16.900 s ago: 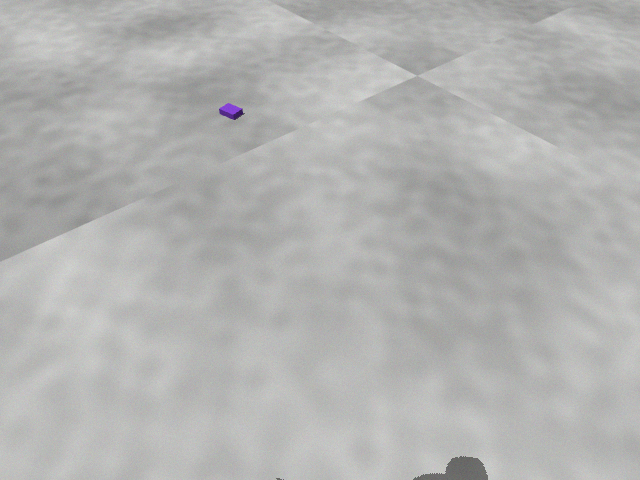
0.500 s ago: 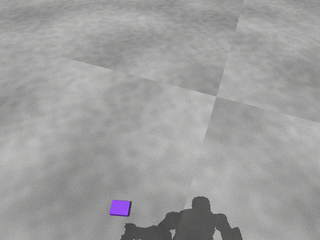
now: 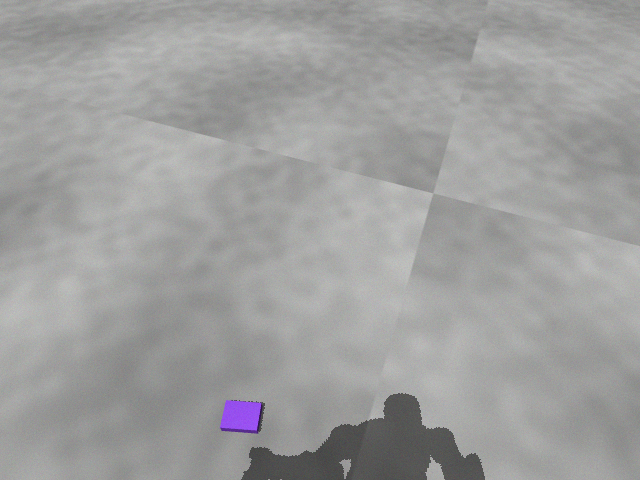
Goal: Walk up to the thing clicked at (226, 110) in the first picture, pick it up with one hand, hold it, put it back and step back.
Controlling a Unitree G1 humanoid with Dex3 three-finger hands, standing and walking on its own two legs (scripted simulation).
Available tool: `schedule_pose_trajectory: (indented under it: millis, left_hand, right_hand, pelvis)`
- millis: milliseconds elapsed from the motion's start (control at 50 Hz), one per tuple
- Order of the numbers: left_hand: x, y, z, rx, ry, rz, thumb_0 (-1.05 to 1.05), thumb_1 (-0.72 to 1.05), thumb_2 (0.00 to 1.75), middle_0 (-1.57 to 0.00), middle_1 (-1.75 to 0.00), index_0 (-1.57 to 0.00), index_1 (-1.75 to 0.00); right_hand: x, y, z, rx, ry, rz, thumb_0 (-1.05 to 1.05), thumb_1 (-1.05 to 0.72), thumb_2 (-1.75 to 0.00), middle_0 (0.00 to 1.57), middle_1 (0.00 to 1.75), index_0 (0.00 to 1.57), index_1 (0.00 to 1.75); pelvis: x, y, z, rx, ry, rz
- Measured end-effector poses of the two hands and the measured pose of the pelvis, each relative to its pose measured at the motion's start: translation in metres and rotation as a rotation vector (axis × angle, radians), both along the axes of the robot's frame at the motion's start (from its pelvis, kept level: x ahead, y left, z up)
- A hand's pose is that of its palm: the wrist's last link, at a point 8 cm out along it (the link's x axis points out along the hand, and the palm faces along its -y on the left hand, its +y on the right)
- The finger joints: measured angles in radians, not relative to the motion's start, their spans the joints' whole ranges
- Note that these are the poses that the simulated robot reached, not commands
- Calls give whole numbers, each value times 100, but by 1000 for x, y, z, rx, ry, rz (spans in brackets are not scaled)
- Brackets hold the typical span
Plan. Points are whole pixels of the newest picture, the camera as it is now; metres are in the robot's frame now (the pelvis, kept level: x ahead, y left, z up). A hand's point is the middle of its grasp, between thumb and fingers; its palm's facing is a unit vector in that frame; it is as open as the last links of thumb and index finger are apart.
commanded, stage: stand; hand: left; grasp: from above
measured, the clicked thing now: (241, 416) +0.40 +0.25 -0.77
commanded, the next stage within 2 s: rise first in 0.08 s
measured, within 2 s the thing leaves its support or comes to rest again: neither
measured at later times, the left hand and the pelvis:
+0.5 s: hand (151, 478) +0.15 +0.25 -0.18, palm faces -0.05 -0.93 -0.37, open 9.6 cm; pelvis -0.02 +0.00 -0.03, yaw +0 degrees
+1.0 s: hand out of the picture +0.12 +0.27 -0.24, palm faces -0.18 -0.86 -0.47, open 13.7 cm; pelvis -0.01 +0.01 -0.10, yaw +0 degrees
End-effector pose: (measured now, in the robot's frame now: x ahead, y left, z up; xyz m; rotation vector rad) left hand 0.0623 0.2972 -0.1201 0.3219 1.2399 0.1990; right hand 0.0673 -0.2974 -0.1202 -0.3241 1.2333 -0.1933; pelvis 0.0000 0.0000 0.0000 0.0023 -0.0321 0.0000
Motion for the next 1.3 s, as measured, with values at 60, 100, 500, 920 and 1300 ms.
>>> schedule_pose_trajectory:
  millis: [60,100,500,920,1300]
  left_hand:
    - [-1,1,0,2,4,2,1,90,90,-20,-30,-21,-30]
    - [-2,1,0,3,6,3,1,90,90,-20,-30,-21,-30]
    - [82,1,-18,23,-143,-87,1,31,79,-28,-70,-29,-70]
    - [57,11,-70,114,-91,-191,0,-46,89,-21,-94,-21,-95]
    - [65,20,-134,230,-94,-379,0,-53,92,-19,-96,-18,-97]
  right_hand:
    - [-1,1,-1,2,4,-1,0,-90,-90,21,30,20,30]
    - [-2,1,-1,4,7,-1,0,-90,-90,21,30,20,30]
    - [10,38,-17,70,-189,-31,0,-89,-89,21,30,20,30]
    - [80,62,-53,57,-405,82,1,-92,-90,21,30,20,30]
    - [87,63,-122,83,-446,160,1,-95,-91,21,30,20,30]
  pelvis:
    - [0,0,0,1,1,0]
    - [0,0,0,1,1,1]
    - [-16,2,-30,-8,175,0]
    - [-14,14,-92,-36,339,4]
    - [-35,9,-163,-41,478,6]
